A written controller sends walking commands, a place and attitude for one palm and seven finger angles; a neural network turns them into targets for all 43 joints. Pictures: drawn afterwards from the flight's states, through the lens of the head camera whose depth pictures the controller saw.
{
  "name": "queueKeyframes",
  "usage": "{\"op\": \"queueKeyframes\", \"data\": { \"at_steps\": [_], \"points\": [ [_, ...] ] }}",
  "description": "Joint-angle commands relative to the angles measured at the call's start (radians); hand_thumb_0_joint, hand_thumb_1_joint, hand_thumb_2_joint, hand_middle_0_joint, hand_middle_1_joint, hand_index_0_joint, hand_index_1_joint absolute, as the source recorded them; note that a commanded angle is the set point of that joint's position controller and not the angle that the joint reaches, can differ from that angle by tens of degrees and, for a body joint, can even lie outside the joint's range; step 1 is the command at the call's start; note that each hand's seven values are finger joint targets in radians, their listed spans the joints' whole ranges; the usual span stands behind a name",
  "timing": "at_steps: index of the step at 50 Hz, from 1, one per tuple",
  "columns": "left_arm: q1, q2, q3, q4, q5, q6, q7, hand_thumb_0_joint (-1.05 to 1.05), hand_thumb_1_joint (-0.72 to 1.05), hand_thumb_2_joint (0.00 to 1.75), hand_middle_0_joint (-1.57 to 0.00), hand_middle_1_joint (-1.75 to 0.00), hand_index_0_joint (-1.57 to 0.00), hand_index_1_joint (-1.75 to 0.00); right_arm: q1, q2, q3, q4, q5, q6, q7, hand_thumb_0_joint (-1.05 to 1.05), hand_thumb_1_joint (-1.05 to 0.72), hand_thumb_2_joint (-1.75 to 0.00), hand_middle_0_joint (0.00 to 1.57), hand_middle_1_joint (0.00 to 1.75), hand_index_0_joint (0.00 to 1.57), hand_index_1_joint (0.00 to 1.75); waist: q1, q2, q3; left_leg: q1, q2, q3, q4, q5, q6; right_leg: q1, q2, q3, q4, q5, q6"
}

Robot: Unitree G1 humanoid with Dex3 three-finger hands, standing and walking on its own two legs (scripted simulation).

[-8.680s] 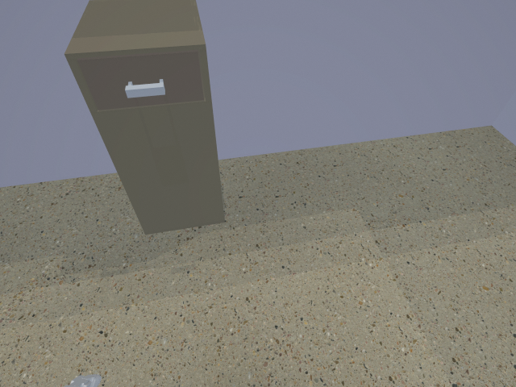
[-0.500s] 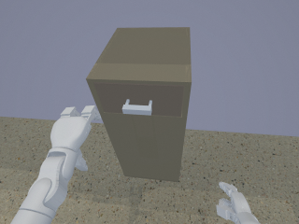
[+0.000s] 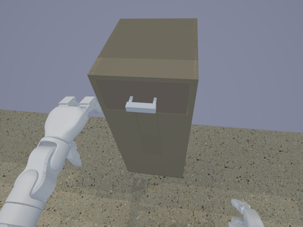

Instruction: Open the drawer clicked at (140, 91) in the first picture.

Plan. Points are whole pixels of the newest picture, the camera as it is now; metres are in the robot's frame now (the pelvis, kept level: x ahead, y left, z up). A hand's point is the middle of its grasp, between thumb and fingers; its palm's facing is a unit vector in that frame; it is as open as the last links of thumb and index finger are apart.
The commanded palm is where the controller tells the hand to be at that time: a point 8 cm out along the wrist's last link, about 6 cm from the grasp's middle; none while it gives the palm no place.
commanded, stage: raise the hand with hooked fingers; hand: left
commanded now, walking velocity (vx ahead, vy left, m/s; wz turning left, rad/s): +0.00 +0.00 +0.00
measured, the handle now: (142, 103) +0.52 +0.12 -0.01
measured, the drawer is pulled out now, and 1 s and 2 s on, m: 0.00 0.00 0.00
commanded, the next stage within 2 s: move the hooked fingers above the handle in 0.06 s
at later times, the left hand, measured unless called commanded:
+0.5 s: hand (97, 122) +0.34 +0.20 +0.09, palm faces +0.04 -0.06 -1.00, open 13.8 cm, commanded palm +0.32 +0.21 +0.14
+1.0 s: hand (116, 113) +0.40 +0.17 +0.07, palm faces +0.02 -0.05 -1.00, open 13.8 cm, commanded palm +0.38 +0.17 +0.13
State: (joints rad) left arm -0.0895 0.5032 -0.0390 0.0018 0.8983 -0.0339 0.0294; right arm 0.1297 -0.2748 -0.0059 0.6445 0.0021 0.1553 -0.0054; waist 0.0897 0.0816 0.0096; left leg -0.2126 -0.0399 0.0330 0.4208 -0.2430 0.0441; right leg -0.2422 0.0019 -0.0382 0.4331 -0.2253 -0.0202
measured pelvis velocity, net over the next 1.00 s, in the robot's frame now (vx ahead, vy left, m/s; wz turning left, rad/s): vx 0.01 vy -0.02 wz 0.00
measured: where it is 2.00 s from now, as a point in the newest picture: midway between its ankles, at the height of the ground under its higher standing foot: outside the picture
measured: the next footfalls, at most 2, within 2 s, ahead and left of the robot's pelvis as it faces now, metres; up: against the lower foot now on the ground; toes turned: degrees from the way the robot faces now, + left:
none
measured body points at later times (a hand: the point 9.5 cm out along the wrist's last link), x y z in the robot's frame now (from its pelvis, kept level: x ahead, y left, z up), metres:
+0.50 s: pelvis -0.01 -0.01 +0.00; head +0.02 -0.04 +0.45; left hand +0.34 +0.20 +0.14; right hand +0.18 -0.22 -0.12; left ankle -0.02 +0.09 -0.74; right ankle +0.00 -0.11 -0.74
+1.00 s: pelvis +0.01 -0.02 -0.01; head +0.04 -0.05 +0.44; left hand +0.39 +0.17 +0.12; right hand +0.16 -0.26 -0.14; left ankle -0.02 +0.09 -0.74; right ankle +0.00 -0.11 -0.74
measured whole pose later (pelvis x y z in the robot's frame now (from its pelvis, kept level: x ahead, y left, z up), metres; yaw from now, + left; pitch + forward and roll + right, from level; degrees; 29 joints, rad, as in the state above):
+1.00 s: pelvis +0.01 -0.02 -0.01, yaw +0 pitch +6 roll +1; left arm -0.45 0.38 -0.21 0.42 0.98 0.07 0.13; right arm 0.17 -0.26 -0.02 0.68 0.03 0.15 -0.03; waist 0.04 0.07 -0.05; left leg -0.31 -0.03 0.03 0.48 -0.28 0.03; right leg -0.35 0.01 -0.04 0.52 -0.27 -0.04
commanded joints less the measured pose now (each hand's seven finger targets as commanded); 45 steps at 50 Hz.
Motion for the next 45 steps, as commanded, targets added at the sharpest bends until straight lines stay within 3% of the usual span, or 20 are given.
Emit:
{"op": "queueKeyframes", "data": {
  "at_steps": [1, 4, 8, 10, 11, 13, 15, 18, 19, 20, 22, 26, 29, 31, 34, 36, 43, 45],
  "points": [
    [-0.299, 0.223, 0.169, -0.188, 0.004, 0.014, 0.091, 0.0, -0.5, 0.3, -0.3, -1.2, -0.3, -1.2, -0.135, -0.087, -0.032, -0.151, 0.005, -0.048, -0.003, 0.0, -0.9, -0.9, 0.2, 0.3, 0.2, 0.3, 0.003, -0.02, -0.299, 0.06, 0.011, -0.049, -0.029, 0.357, -0.039, 0.153, 0.004, 0.05, -0.012, 0.273, -0.028],
    [-0.288, 0.187, 0.12, -0.135, 0.006, 0.045, 0.08, 0.0, -0.5, 0.3, -0.3, -1.2, -0.3, -1.2, -0.139, -0.088, -0.029, -0.145, 0.011, -0.043, -0.007, 0.0, -0.9, -0.9, 0.2, 0.3, 0.2, 0.3, -0.005, -0.046, -0.253, 0.041, 0.011, -0.045, -0.044, 0.306, -0.033, 0.133, 0.004, 0.038, -0.023, 0.224, -0.024],
    [-0.293, 0.199, 0.114, -0.156, 0.016, 0.055, 0.055, 0.0, -0.5, 0.3, -0.3, -1.2, -0.3, -1.2, -0.147, -0.087, -0.025, -0.15, 0.007, -0.041, -0.013, 0.0, -0.9, -0.9, 0.2, 0.3, 0.2, 0.3, -0.004, -0.046, -0.272, 0.056, 0.013, -0.048, -0.05, 0.292, -0.028, 0.15, 0.004, 0.037, -0.025, 0.205, -0.023],
    [-0.36, 0.153, 0.062, -0.132, 0.013, 0.049, 0.046, 0.0, -0.5, 0.3, -0.3, -1.2, -0.3, -1.2, -0.142, -0.084, -0.022, -0.145, 0.008, -0.043, -0.019, 0.0, -0.9, -0.9, 0.2, 0.3, 0.2, 0.3, -0.025, -0.071, -0.241, 0.046, 0.011, -0.046, -0.049, 0.257, -0.024, 0.119, 0.003, 0.035, -0.033, 0.188, -0.019],
    [-0.363, 0.164, 0.078, -0.128, 0.012, 0.043, 0.045, 0.0, -0.5, 0.3, -0.3, -1.2, -0.3, -1.2, -0.142, -0.085, -0.022, -0.148, 0.009, -0.046, -0.02, 0.0, -0.9, -0.9, 0.2, 0.3, 0.2, 0.3, -0.024, -0.067, -0.243, 0.047, 0.012, -0.048, -0.049, 0.244, -0.022, 0.115, 0.008, 0.039, -0.035, 0.17, -0.02],
    [-0.409, 0.13, 0.036, -0.102, 0.026, 0.033, 0.049, 0.0, -0.5, 0.3, -0.3, -1.2, -0.3, -1.2, -0.132, -0.078, -0.02, -0.14, 0.007, -0.049, -0.023, 0.0, -0.9, -0.9, 0.2, 0.3, 0.2, 0.3, -0.03, -0.065, -0.234, 0.05, 0.012, -0.048, -0.047, 0.234, -0.024, 0.092, 0.006, 0.031, -0.032, 0.153, -0.021],
    [-0.476, 0.147, 0.041, -0.049, 0.041, 0.031, 0.063, 0.0, -0.5, 0.3, -0.3, -1.2, -0.3, -1.2, -0.121, -0.079, -0.02, -0.128, 0.009, -0.051, -0.029, 0.0, -0.9, -0.9, 0.2, 0.3, 0.2, 0.3, -0.034, -0.076, -0.228, 0.038, 0.01, -0.047, -0.047, 0.201, -0.025, 0.075, 0.007, 0.032, -0.034, 0.126, -0.021],
    [-0.54, 0.146, 0.034, -0.021, 0.058, 0.029, 0.085, 0.0, -0.5, 0.3, -0.3, -1.2, -0.3, -1.2, -0.112, -0.074, -0.02, -0.126, 0.009, -0.056, -0.031, 0.0, -0.9, -0.9, 0.2, 0.3, 0.2, 0.3, -0.026, -0.054, -0.284, 0.045, 0.004, -0.042, -0.039, 0.211, -0.024, 0.094, 0.004, 0.04, -0.024, 0.135, -0.023],
    [-0.532, 0.171, 0.06, 0.002, 0.059, 0.033, 0.093, 0.0, -0.5, 0.3, -0.3, -1.2, -0.3, -1.2, -0.109, -0.074, -0.02, -0.124, 0.01, -0.055, -0.033, 0.0, -0.9, -0.9, 0.2, 0.3, 0.2, 0.3, -0.018, -0.054, -0.299, 0.035, 0.002, -0.042, -0.036, 0.23, -0.025, 0.114, 0.004, 0.042, -0.017, 0.159, -0.025],
    [-0.556, 0.166, 0.054, 0.025, 0.065, 0.039, 0.098, 0.0, -0.5, 0.3, -0.3, -1.2, -0.3, -1.2, -0.11, -0.075, -0.018, -0.119, 0.01, -0.052, -0.034, 0.0, -0.9, -0.9, 0.2, 0.3, 0.2, 0.3, -0.024, -0.052, -0.294, 0.027, 0.002, -0.041, -0.033, 0.242, -0.029, 0.11, 0.004, 0.041, -0.011, 0.176, -0.026],
    [-0.556, 0.144, 0.04, 0.066, 0.059, 0.053, 0.1, 0.0, -0.5, 0.3, -0.3, -1.2, -0.3, -1.2, -0.105, -0.073, -0.018, -0.123, 0.012, -0.048, -0.032, 0.0, -0.9, -0.9, 0.2, 0.3, 0.2, 0.3, -0.023, -0.076, -0.297, 0.016, 0.003, -0.038, -0.032, 0.241, -0.025, 0.118, 0.002, 0.039, -0.011, 0.181, -0.024],
    [-0.547, 0.105, 0.009, 0.059, 0.062, 0.072, 0.095, 0.0, -0.5, 0.3, -0.3, -1.2, -0.3, -1.2, -0.108, -0.077, -0.025, -0.135, 0.014, -0.042, -0.023, 0.0, -0.9, -0.9, 0.2, 0.3, 0.2, 0.3, -0.023, -0.056, -0.327, 0.018, 0.002, -0.037, -0.018, 0.296, -0.029, 0.125, 0.006, 0.04, 0.009, 0.236, -0.028],
    [-0.523, 0.078, -0.015, 0.088, 0.062, 0.086, 0.088, 0.0, -0.5, 0.3, -0.3, -1.2, -0.3, -1.2, -0.092, -0.08, -0.029, -0.134, 0.015, -0.037, -0.021, 0.0, -0.9, -0.9, 0.2, 0.3, 0.2, 0.3, -0.029, -0.101, -0.308, 0.009, 0.006, -0.028, -0.01, 0.293, -0.022, 0.114, 0.004, 0.041, 0.01, 0.254, -0.024],
    [-0.544, 0.113, 0.015, 0.1, 0.063, 0.087, 0.088, 0.0, -0.5, 0.3, -0.3, -1.2, -0.3, -1.2, -0.092, -0.087, -0.03, -0.135, 0.017, -0.035, -0.023, 0.0, -0.9, -0.9, 0.2, 0.3, 0.2, 0.3, -0.028, -0.117, -0.305, -0.013, 0.004, -0.028, -0.013, 0.269, -0.019, 0.123, 0.004, 0.049, 0.009, 0.241, -0.023],
    [-0.598, 0.101, -0.004, 0.099, 0.073, 0.077, 0.102, 0.0, -0.5, 0.3, -0.3, -1.2, -0.3, -1.2, -0.08, -0.083, -0.031, -0.13, 0.018, -0.037, -0.029, 0.0, -0.9, -0.9, 0.2, 0.3, 0.2, 0.3, -0.032, -0.098, -0.326, -0.011, -0.001, -0.026, -0.003, 0.264, -0.014, 0.116, 0.001, 0.053, 0.018, 0.242, -0.022],
    [-0.636, 0.146, 0.034, 0.107, 0.078, 0.07, 0.119, 0.0, -0.5, 0.3, -0.3, -1.2, -0.3, -1.2, -0.07, -0.087, -0.035, -0.122, 0.018, -0.042, -0.035, 0.0, -0.9, -0.9, 0.2, 0.3, 0.2, 0.3, -0.034, -0.09, -0.352, -0.009, -0.002, -0.022, 0.007, 0.278, -0.013, 0.127, 0.002, 0.061, 0.024, 0.261, -0.023],
    [-0.726, 0.056, -0.053, 0.177, 0.085, 0.079, 0.15, 0.0, -0.5, 0.3, -0.3, -1.2, -0.3, -1.2, -0.033, -0.082, -0.046, -0.101, 0.023, -0.051, -0.037, 0.0, -0.9, -0.9, 0.2, 0.3, 0.2, 0.3, -0.063, -0.069, -0.371, 0.008, -0.001, -0.019, 0.034, 0.291, -0.013, 0.071, 0.002, 0.053, 0.043, 0.276, -0.022],
    [-0.708, 0.054, -0.05, 0.216, 0.09, 0.09, 0.152, 0.0, -0.5, 0.3, -0.3, -1.2, -0.3, -1.2, -0.029, -0.084, -0.048, -0.097, 0.023, -0.048, -0.035, 0.0, -0.9, -0.9, 0.2, 0.3, 0.2, 0.3, -0.06, -0.08, -0.372, 0.0, -0.001, -0.018, 0.039, 0.308, -0.015, 0.071, 0.004, 0.051, 0.051, 0.297, -0.022]
  ]
}}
